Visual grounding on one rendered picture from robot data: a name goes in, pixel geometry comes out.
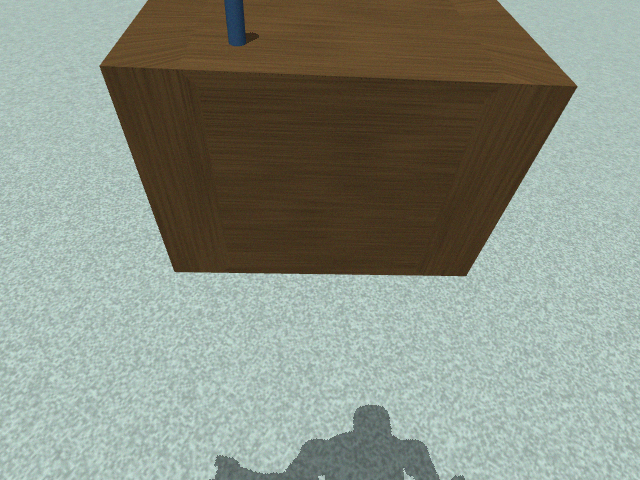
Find can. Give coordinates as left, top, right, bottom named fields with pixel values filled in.
left=224, top=0, right=246, bottom=46

